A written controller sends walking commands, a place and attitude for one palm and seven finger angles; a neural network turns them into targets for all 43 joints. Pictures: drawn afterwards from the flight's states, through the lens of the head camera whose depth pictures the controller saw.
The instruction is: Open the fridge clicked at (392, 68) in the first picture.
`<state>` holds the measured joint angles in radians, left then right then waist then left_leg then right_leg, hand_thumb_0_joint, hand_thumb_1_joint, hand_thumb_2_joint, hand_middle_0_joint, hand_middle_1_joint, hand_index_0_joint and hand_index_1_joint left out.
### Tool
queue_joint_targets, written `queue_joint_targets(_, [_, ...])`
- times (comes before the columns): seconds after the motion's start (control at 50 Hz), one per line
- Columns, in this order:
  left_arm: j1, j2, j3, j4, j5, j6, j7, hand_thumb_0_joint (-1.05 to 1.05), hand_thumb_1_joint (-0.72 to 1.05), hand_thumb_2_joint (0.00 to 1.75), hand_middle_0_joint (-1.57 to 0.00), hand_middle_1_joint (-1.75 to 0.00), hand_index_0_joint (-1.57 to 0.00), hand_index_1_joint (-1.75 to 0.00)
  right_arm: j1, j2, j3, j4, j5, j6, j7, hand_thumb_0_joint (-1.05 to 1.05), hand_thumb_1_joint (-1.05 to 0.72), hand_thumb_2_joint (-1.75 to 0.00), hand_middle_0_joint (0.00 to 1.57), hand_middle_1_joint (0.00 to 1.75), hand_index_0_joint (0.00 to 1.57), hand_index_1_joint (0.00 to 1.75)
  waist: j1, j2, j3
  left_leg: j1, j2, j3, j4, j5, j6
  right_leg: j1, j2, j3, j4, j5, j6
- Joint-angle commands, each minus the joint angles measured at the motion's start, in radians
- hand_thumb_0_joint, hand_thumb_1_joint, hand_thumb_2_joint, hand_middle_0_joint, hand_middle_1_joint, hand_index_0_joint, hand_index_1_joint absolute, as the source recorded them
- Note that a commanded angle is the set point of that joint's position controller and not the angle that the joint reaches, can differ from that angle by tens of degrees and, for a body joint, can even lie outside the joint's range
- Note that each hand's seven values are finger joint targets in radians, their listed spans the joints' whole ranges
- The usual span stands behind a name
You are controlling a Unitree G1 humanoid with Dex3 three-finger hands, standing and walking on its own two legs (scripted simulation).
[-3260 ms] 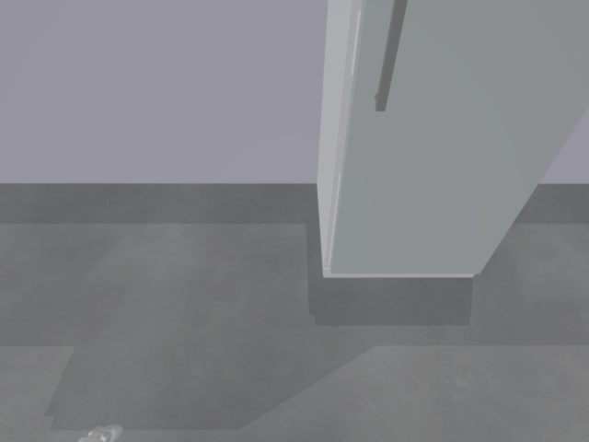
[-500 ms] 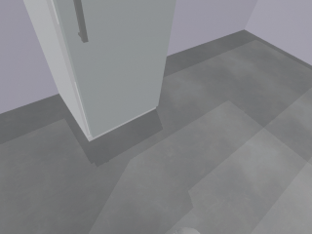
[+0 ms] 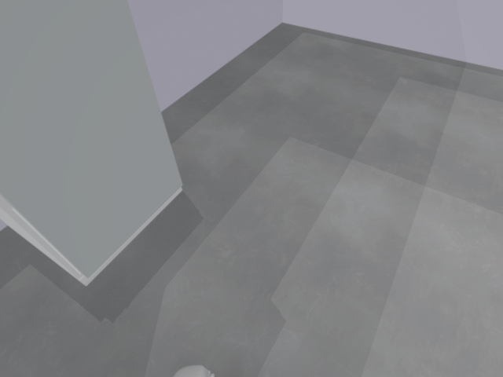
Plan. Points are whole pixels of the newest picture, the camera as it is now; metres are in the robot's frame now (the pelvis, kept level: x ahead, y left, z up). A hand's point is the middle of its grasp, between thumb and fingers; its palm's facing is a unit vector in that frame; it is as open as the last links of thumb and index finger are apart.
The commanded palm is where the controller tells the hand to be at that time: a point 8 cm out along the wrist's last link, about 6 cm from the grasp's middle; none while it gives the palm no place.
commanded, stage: walk to a spot facing it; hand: left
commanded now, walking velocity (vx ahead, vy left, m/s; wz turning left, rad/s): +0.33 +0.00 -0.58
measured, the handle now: out of the picture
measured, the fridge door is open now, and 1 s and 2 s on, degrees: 0 0 0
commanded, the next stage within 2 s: turn to face it in 0.98 s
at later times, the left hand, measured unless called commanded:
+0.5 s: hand (133, 328) +0.24 +0.26 -0.17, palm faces -0.21 -0.96 -0.17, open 7.4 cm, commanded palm none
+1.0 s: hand (249, 208) +0.55 +0.03 -0.17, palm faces -0.59 -0.78 -0.21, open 7.4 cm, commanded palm none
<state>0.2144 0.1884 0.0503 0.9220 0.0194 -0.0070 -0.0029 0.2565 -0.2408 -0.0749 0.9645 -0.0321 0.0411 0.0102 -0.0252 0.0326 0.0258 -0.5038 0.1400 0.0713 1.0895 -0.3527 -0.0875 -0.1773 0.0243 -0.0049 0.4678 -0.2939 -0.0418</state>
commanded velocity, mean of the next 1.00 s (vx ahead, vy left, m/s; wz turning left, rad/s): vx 0.20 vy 0.00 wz -0.59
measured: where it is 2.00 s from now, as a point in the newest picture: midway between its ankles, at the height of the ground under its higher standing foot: (269, 338)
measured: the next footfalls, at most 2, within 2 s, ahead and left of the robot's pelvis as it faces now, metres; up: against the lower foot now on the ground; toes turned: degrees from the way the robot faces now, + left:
left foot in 0.28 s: +0.21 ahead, +0.15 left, +0.00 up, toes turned -3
right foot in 0.84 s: +0.38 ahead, -0.16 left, +0.00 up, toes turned -38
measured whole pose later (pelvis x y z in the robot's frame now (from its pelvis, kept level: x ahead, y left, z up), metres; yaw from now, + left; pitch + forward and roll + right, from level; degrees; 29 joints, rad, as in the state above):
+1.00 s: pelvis +0.33 -0.04 -0.02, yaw -35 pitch -1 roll +0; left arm 0.10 0.19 0.05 0.92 0.01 -0.02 0.00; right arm 0.27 -0.18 -0.05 0.97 -0.01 0.01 -0.02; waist -0.05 0.00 0.13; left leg -0.48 0.17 0.05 1.31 -0.43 -0.08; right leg -0.36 0.04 -0.09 0.59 -0.22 -0.08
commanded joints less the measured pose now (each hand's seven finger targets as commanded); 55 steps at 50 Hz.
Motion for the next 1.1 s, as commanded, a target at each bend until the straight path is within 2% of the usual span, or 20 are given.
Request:
queue_joint_targets(0.0, [0.084, 0.203, 0.055, -0.024, 0.0, -0.034, 0.001, 0.0, 0.9, 0.9, -0.2, -0.3, -0.2, -0.3, -0.087, -0.068, -0.015, -0.109, -0.001, -0.044, 0.004, 0.0, -0.9, -0.9, 0.2, 0.3, 0.2, 0.3, 0.048, -0.163, 0.034, -0.146, -0.005, -0.013, -0.066, 0.079, -0.012, 0.049, -0.221, 0.28, -0.234, 0.078, -0.125])
queue_joint_targets(0.14, [0.135, 0.206, 0.055, -0.008, 0.009, -0.04, 0.006, 0.0, 0.9, 0.9, -0.2, -0.3, -0.2, -0.3, -0.211, -0.052, -0.004, -0.184, 0.01, -0.076, 0.011, 0.0, -0.9, -0.9, 0.2, 0.3, 0.2, 0.3, 0.076, -0.195, 0.05, -0.046, -0.048, -0.018, -0.336, 0.054, 0.009, 0.037, -0.23, 0.351, -0.197, 0.104, -0.134])
queue_joint_targets(0.2, [0.103, 0.216, 0.061, -0.008, 0.005, -0.034, 0.005, 0.0, 0.9, 0.9, -0.2, -0.3, -0.2, -0.3, -0.125, -0.065, -0.006, -0.16, 0.016, -0.091, 0.0, 0.0, -0.9, -0.9, 0.2, 0.3, 0.2, 0.3, 0.031, -0.186, 0.023, 0.227, -0.097, 0.015, -0.531, 0.093, 0.026, -0.072, -0.188, 0.337, -0.1, 0.159, -0.101])
queue_joint_targets(0.22, [0.078, 0.2, 0.062, -0.01, 0.003, -0.034, 0.003, 0.0, 0.9, 0.9, -0.2, -0.3, -0.2, -0.3, -0.002, -0.098, -0.014, -0.121, 0.016, -0.098, -0.012, 0.0, -0.9, -0.9, 0.2, 0.3, 0.2, 0.3, -0.029, -0.118, -0.024, 0.422, -0.095, 0.007, -0.622, 0.119, 0.033, -0.156, -0.135, 0.297, 0.025, 0.181, -0.069])
queue_joint_targets(0.24, [0.089, 0.146, 0.057, -0.021, -0.008, -0.031, -0.006, 0.0, 0.9, 0.9, -0.2, -0.3, -0.2, -0.3, 0.142, -0.189, -0.032, -0.08, 0.007, -0.106, -0.029, 0.0, -0.9, -0.9, 0.2, 0.3, 0.2, 0.3, -0.084, 0.067, -0.13, 0.656, 0.067, -0.159, -0.691, 0.014, 0.07, -0.284, -0.031, 0.205, 0.274, 0.092, -0.026])
queue_joint_targets(0.26, [0.13, 0.084, 0.045, -0.038, -0.016, -0.032, -0.018, 0.0, 0.9, 0.9, -0.2, -0.3, -0.2, -0.3, 0.249, -0.287, -0.05, -0.056, -0.003, -0.107, -0.031, 0.0, -0.9, -0.9, 0.2, 0.3, 0.2, 0.3, -0.099, 0.349, -0.207, 0.772, 0.37, -0.503, -0.802, -0.09, 0.155, -0.484, 0.06, 0.04, 0.606, -0.292, 0.036])
queue_joint_targets(0.28, [0.097, 0.12, 0.05, -0.04, -0.006, -0.032, -0.017, 0.0, 0.9, 0.9, -0.2, -0.3, -0.2, -0.3, 0.222, -0.267, -0.037, -0.065, 0.003, -0.096, -0.031, 0.0, -0.9, -0.9, 0.2, 0.3, 0.2, 0.3, -0.091, 0.228, -0.154, 0.642, 0.411, -0.574, -0.873, -0.212, 0.198, -0.494, -0.002, 0.087, 0.73, -0.272, 0.029])
queue_joint_targets(0.34, [0.063, 0.113, 0.062, -0.008, 0.012, -0.017, -0.044, 0.0, 0.9, 0.9, -0.2, -0.3, -0.2, -0.3, 0.026, -0.113, 0.003, -0.097, 0.006, -0.109, -0.032, 0.0, -0.9, -0.9, 0.2, 0.3, 0.2, 0.3, -0.003, 0.117, 0.055, 0.347, 0.279, -0.293, -0.923, -0.159, 0.148, -0.479, -0.107, 0.042, 0.82, -0.063, 0.04])
queue_joint_targets(0.4, [0.121, 0.06, 0.057, 0.015, 0.014, 0.014, -0.049, 0.0, 0.9, 0.9, -0.2, -0.3, -0.2, -0.3, 0.032, -0.059, 0.016, -0.066, 0.011, -0.124, -0.038, 0.0, -0.9, -0.9, 0.2, 0.3, 0.2, 0.3, 0.045, 0.126, 0.074, 0.292, 0.195, -0.041, -0.9, 0.095, 0.107, -0.44, -0.11, 0.012, 0.81, 0.064, 0.059])
queue_joint_targets(0.54, [-0.017, 0.034, 0.052, -0.034, 0.018, 0.034, -0.054, 0.0, 0.9, 0.9, -0.2, -0.3, -0.2, -0.3, 0.142, -0.047, 0.008, -0.001, 0.015, -0.132, -0.041, 0.0, -0.9, -0.9, 0.2, 0.3, 0.2, 0.3, 0.026, 0.073, 0.085, 0.461, 0.219, 0.089, -0.889, 0.317, 0.169, -0.607, -0.148, -0.032, 0.675, 0.162, 0.09])
queue_joint_targets(0.68, [-0.236, 0.008, 0.027, -0.094, 0.011, 0.015, -0.056, 0.0, 0.9, 0.9, -0.2, -0.3, -0.2, -0.3, 0.245, -0.062, 0.005, 0.06, -0.002, -0.117, -0.038, 0.0, -0.9, -0.9, 0.2, 0.3, 0.2, 0.3, -0.034, 0.089, 0.139, 0.563, 0.23, 0.206, -0.818, 0.595, 0.18, -0.527, -0.103, -0.143, 0.297, 0.11, 0.047])
queue_joint_targets(0.72, [-0.192, 0.03, 0.03, -0.085, 0.01, 0.009, -0.05, 0.0, 0.9, 0.9, -0.2, -0.3, -0.2, -0.3, 0.238, -0.081, -0.003, 0.057, 0.0, -0.109, -0.038, 0.0, -0.9, -0.9, 0.2, 0.3, 0.2, 0.3, -0.008, 0.103, 0.095, 0.585, 0.23, 0.246, -0.692, 0.88, 0.169, -0.418, -0.045, -0.185, 0.232, 0.054, 0.016])
queue_joint_targets(0.76, [-0.029, 0.065, 0.045, -0.039, 0.015, -0.005, -0.042, 0.0, 0.9, 0.9, -0.2, -0.3, -0.2, -0.3, 0.192, -0.126, -0.014, 0.034, 0.008, -0.105, -0.038, 0.0, -0.9, -0.9, 0.2, 0.3, 0.2, 0.3, 0.075, 0.12, -0.017, 0.564, 0.21, 0.29, -0.447, 1.068, 0.136, -0.188, 0.012, -0.212, 0.154, 0.076, -0.015])
queue_joint_targets(0.78, [0.11, 0.119, 0.058, 0.001, 0.018, -0.021, -0.037, 0.0, 0.9, 0.9, -0.2, -0.3, -0.2, -0.3, 0.173, -0.134, -0.014, 0.015, 0.017, -0.102, -0.031, 0.0, -0.9, -0.9, 0.2, 0.3, 0.2, 0.3, 0.145, 0.074, -0.119, 0.45, 0.184, 0.295, -0.224, 0.97, 0.094, 0.073, 0.016, -0.205, 0.054, 0.193, -0.031])
queue_joint_targets(0.8, [0.222, 0.236, 0.081, 0.027, 0.015, -0.036, -0.025, 0.0, 0.9, 0.9, -0.2, -0.3, -0.2, -0.3, 0.195, -0.092, -0.004, -0.011, 0.036, -0.098, -0.018, 0.0, -0.9, -0.9, 0.2, 0.3, 0.2, 0.3, 0.185, -0.115, -0.267, 0.126, 0.093, 0.265, 0.072, 0.293, 0.038, 0.444, -0.225, 0.091, 0.071, 0.529, -0.117])
queue_joint_targets(0.82, [0.268, 0.33, 0.096, 0.034, -0.01, -0.038, -0.004, 0.0, 0.9, 0.9, -0.2, -0.3, -0.2, -0.3, 0.202, -0.031, 0.005, -0.047, 0.04, -0.097, -0.029, 0.0, -0.9, -0.9, 0.2, 0.3, 0.2, 0.3, 0.161, -0.266, -0.411, -0.113, -0.059, 0.143, 0.442, -0.313, -0.009, 0.592, -0.489, 0.529, 0.069, 1.022, -0.253])
queue_joint_targets(0.84, [0.235, 0.326, 0.097, 0.017, -0.025, -0.027, 0.012, 0.0, 0.9, 0.9, -0.2, -0.3, -0.2, -0.3, 0.134, -0.052, 0.004, -0.069, 0.042, -0.092, -0.043, 0.0, -0.9, -0.9, 0.2, 0.3, 0.2, 0.3, 0.162, -0.136, -0.399, -0.114, -0.02, -0.021, 0.449, -0.262, 0.017, 0.526, -0.48, 0.435, 0.032, 1.048, -0.289])
queue_joint_targets(0.92, [-0.034, 0.205, 0.057, -0.045, -0.017, -0.021, 0.026, 0.0, 0.9, 0.9, -0.2, -0.3, -0.2, -0.3, 0.076, -0.035, 0.006, -0.05, 0.014, -0.047, -0.041, 0.0, -0.9, -0.9, 0.2, 0.3, 0.2, 0.3, 0.023, -0.018, -0.094, -0.03, 0.061, -0.055, 0.253, -0.057, 0.007, 0.002, -0.318, 0.202, -0.074, 0.723, -0.162])
queue_joint_targets(0.98, [-0.104, 0.185, 0.048, -0.061, -0.001, -0.019, 0.022, 0.0, 0.9, 0.9, -0.2, -0.3, -0.2, -0.3, 0.135, -0.008, 0.012, -0.04, 0.009, -0.015, -0.041, 0.0, -0.9, -0.9, 0.2, 0.3, 0.2, 0.3, -0.041, -0.095, -0.055, 0.045, 0.032, -0.032, 0.114, -0.021, -0.008, -0.189, -0.242, 0.123, -0.112, 0.597, -0.13])
queue_joint_targets(1.08, [-0.087, 0.17, 0.05, -0.068, 0.006, -0.004, 0.015, 0.0, 0.9, 0.9, -0.2, -0.3, -0.2, -0.3, 0.053, -0.02, 0.015, -0.079, 0.008, -0.019, -0.031, 0.0, -0.9, -0.9, 0.2, 0.3, 0.2, 0.3, -0.024, -0.198, -0.07, 0.063, -0.011, -0.013, -0.089, 0.05, -0.002, -0.197, -0.188, 0.153, -0.123, 0.314, -0.119])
